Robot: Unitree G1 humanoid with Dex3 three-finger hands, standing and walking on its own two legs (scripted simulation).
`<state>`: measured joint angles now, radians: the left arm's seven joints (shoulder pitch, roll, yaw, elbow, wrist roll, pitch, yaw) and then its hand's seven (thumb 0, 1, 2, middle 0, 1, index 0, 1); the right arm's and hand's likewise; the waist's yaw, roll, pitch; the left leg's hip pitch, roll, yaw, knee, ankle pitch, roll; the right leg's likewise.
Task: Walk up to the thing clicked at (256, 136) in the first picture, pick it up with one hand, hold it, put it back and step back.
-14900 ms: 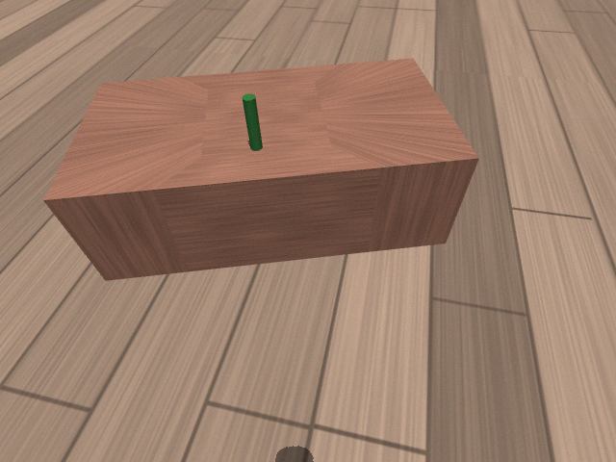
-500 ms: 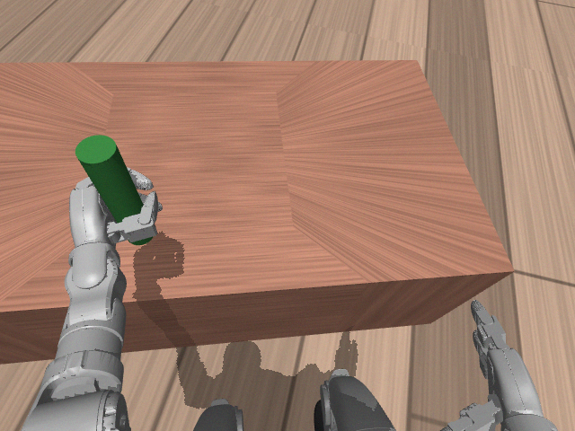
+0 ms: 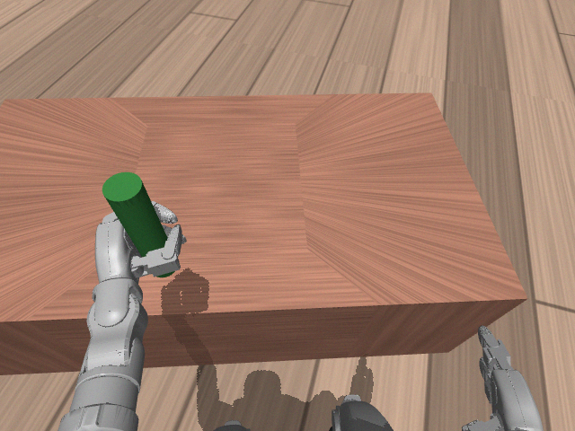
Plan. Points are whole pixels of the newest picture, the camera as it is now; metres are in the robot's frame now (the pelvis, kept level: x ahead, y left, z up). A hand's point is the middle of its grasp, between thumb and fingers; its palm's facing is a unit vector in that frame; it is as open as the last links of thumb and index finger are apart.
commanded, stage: lift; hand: left
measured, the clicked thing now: (146, 232) +0.37 +0.19 +0.07
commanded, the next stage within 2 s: hold in 0.12 s
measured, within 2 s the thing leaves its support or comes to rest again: neither
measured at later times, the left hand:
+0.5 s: hand (161, 247) +0.35 +0.17 +0.06, palm faces +0.17 -0.98 -0.01, open 5.1 cm
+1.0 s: hand (161, 248) +0.34 +0.16 +0.09, palm faces +0.17 -0.98 -0.02, open 5.1 cm
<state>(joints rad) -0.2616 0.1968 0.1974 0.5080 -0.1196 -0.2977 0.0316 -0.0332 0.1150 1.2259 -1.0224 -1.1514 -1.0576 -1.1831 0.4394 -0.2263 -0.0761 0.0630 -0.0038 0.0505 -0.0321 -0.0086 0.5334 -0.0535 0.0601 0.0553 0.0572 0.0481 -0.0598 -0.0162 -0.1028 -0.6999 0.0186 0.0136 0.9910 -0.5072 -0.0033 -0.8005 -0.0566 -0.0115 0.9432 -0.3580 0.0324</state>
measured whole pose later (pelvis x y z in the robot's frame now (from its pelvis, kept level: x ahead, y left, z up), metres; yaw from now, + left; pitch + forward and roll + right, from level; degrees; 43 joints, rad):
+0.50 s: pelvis +0.00 +0.00 +0.01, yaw +0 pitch +10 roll +0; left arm -0.15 0.17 0.16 0.37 -0.13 -0.25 0.05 -0.03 0.12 1.22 -1.02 -1.15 -1.06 -1.18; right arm 0.42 -0.22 -0.07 0.15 0.00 0.03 -0.05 -0.01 0.53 -0.05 0.06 0.06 0.06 0.05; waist -0.04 -0.01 -0.09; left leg -0.60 0.02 0.02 0.92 -0.48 0.00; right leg -0.71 -0.06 -0.01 0.88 -0.34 0.03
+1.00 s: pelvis +0.01 +0.00 +0.02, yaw +0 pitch +7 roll +0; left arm -0.09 0.15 0.13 0.28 -0.13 -0.19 0.06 -0.03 0.12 1.22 -1.02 -1.15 -1.06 -1.18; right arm 0.40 -0.21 -0.07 0.23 0.01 0.01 -0.05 -0.01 0.53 -0.05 0.06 0.06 0.06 0.05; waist -0.02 0.00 -0.08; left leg -0.53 0.02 0.01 0.86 -0.46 -0.01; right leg -0.63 -0.05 -0.02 0.83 -0.33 0.03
